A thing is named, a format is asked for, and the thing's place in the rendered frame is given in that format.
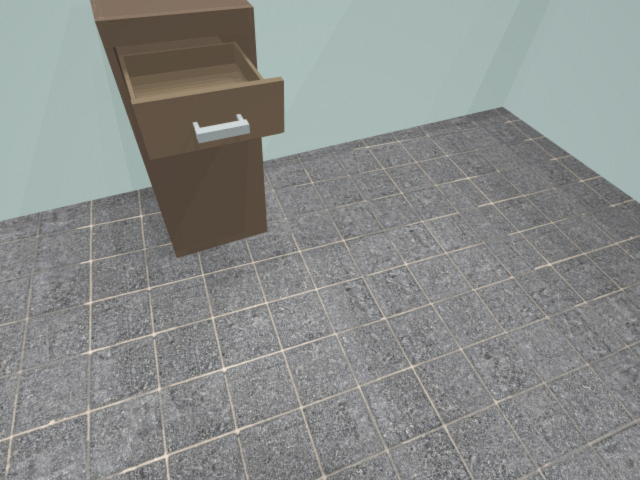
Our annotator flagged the handle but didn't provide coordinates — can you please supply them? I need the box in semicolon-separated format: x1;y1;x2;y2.
193;114;250;143

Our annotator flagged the cabinet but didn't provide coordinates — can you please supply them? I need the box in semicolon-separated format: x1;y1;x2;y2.
90;0;267;258

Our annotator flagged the drawer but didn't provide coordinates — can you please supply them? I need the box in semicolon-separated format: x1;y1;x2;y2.
119;42;284;160

